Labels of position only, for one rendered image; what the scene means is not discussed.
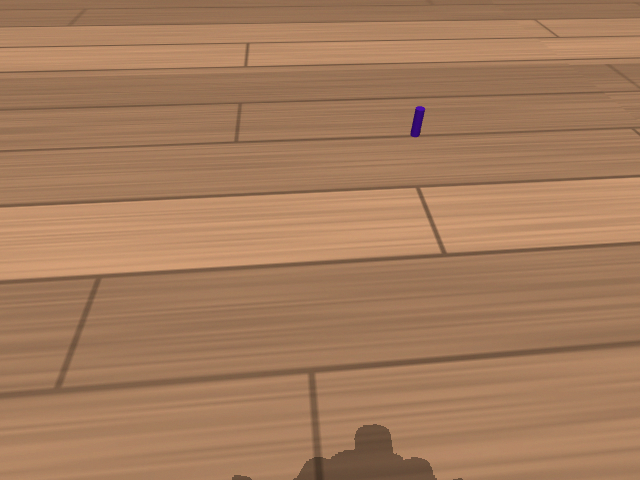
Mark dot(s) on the can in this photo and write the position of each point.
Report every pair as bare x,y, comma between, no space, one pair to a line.
417,121

